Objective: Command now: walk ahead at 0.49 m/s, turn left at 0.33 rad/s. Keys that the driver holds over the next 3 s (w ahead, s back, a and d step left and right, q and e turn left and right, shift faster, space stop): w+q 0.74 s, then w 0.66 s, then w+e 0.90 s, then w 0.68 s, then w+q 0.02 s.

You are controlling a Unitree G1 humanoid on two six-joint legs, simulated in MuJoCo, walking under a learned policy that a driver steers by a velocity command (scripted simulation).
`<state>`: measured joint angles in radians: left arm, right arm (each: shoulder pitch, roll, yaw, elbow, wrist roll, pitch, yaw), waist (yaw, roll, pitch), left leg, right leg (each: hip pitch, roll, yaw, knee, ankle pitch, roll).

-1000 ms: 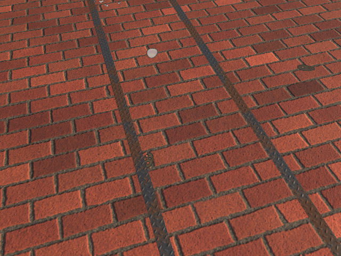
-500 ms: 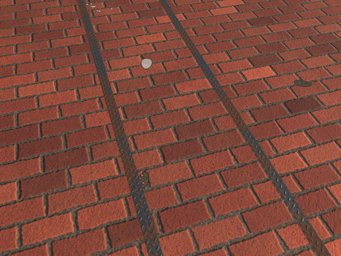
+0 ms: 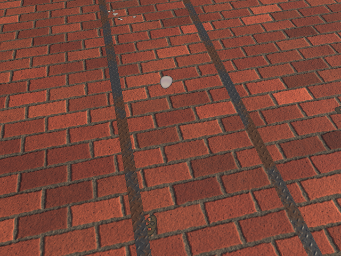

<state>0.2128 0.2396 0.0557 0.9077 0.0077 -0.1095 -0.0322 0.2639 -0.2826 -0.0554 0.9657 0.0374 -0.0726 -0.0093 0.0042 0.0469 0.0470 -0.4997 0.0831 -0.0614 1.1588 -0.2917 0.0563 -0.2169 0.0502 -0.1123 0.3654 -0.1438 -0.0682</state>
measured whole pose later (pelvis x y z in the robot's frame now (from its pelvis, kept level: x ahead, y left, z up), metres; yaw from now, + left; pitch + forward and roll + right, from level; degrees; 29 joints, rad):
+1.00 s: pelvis +0.58 +0.11 -0.01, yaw +29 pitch +1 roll -1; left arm 0.19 0.26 0.05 0.80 0.01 -0.11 -0.03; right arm 0.32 -0.28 -0.06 0.77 0.02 -0.05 -0.01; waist 0.00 0.03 0.01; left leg -0.41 -0.02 -0.08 1.17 -0.39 0.04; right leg -0.33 0.04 -0.02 0.47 -0.17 -0.04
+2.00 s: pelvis +1.06 +0.37 -0.02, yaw +14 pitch +2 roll +1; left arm 0.13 0.29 0.07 0.71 -0.02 -0.05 -0.04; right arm 0.28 -0.28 -0.06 0.83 0.02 -0.08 -0.01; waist -0.02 0.00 0.06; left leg -0.25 0.03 0.02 1.15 -0.48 -0.01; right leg -0.47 0.06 -0.03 0.62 -0.19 -0.10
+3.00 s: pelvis +1.59 +0.41 -0.01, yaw -3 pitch +2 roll +1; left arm 0.15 0.27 0.04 0.67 0.00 -0.08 -0.03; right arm 0.34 -0.30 -0.04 0.85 0.02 -0.08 0.01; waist -0.04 0.02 0.02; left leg -0.34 0.03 -0.03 1.10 -0.42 0.02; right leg -0.38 0.03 -0.03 0.51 -0.17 -0.05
